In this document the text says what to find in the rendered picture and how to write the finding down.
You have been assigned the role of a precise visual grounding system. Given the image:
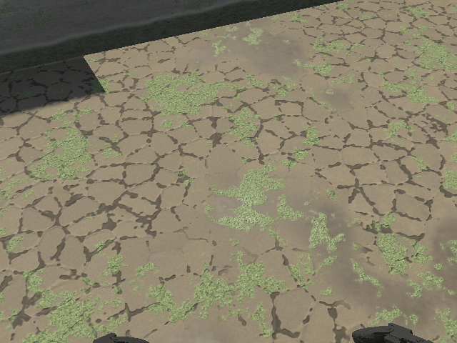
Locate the robot right hand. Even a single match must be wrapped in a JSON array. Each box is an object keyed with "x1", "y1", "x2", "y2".
[{"x1": 352, "y1": 323, "x2": 433, "y2": 343}]

